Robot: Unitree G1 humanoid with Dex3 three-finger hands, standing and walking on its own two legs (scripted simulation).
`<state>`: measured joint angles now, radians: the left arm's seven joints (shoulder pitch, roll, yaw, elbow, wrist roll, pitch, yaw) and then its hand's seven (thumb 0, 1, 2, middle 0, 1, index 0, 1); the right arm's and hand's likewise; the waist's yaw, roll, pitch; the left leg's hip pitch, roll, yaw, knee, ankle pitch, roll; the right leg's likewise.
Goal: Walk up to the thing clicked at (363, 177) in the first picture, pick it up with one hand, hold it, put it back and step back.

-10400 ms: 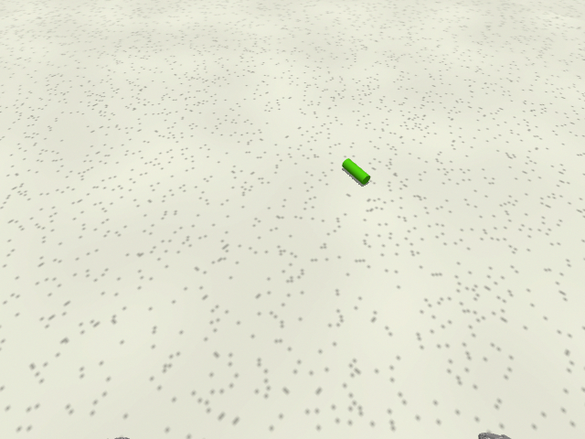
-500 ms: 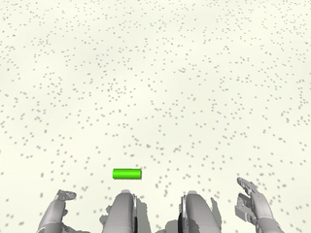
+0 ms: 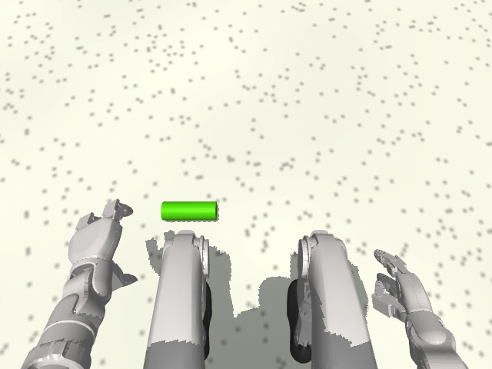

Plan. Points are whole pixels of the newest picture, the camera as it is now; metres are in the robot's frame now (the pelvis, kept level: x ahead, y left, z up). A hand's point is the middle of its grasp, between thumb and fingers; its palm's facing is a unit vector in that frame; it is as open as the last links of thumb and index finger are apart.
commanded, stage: rise first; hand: left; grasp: from above
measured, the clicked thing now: (189, 210) +0.41 +0.18 -0.44
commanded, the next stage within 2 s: approach in 1.64 s
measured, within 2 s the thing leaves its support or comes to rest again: neither
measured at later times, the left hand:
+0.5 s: hand (141, 237) +0.31 +0.25 -0.26, palm faces -0.48 -0.15 -0.86, open 14.2 cm
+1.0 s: hand (151, 227) +0.34 +0.24 -0.29, palm faces -0.48 -0.08 -0.87, open 14.1 cm
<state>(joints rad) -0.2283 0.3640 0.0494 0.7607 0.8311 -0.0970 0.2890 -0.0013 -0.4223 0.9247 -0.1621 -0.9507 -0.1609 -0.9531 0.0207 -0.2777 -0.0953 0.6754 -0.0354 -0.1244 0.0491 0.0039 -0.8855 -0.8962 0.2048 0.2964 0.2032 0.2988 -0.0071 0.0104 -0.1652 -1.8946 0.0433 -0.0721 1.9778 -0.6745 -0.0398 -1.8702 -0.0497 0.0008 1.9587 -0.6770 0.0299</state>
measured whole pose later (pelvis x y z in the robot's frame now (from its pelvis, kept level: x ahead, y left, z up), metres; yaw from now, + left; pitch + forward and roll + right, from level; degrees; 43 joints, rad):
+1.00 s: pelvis -0.01 +0.01 -0.11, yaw -2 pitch +33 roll -4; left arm -0.57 0.44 0.00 1.18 1.18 -0.16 0.47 0.00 -0.52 1.01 -0.11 -0.95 -0.10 -0.96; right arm 0.08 -0.24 -0.07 0.78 -0.11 -0.08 0.11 0.00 -0.91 -0.90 0.21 0.30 0.20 0.30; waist -0.10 0.00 -0.13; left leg -2.22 0.03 -0.11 2.32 -0.68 -0.03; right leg -2.18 -0.03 0.01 2.28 -0.67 0.05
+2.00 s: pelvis -0.01 +0.00 -0.13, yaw -3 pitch +33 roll -4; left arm -0.77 0.49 -0.05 1.42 1.25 -0.17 0.60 0.00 -0.56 1.03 -0.08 -1.00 -0.07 -1.01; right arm 0.09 -0.26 -0.06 0.83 -0.18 -0.12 0.16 0.00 -0.91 -0.90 0.20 0.30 0.20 0.30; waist -0.17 -0.02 -0.10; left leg -2.28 0.02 -0.14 2.40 -0.69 -0.05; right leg -2.25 -0.02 0.00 2.35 -0.67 0.04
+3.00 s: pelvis -0.02 +0.01 -0.13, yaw -3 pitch +32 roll -5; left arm -0.94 0.49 -0.04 1.69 1.11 0.01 0.69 0.00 -0.54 0.99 -0.07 -0.99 -0.07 -1.00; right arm -0.02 -0.27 -0.03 0.90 -0.26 -0.18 0.24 0.00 -0.91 -0.90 0.20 0.30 0.20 0.30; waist -0.20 -0.01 -0.10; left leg -2.29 0.00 -0.14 2.38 -0.65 -0.04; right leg -2.25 -0.02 0.00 2.33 -0.64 0.05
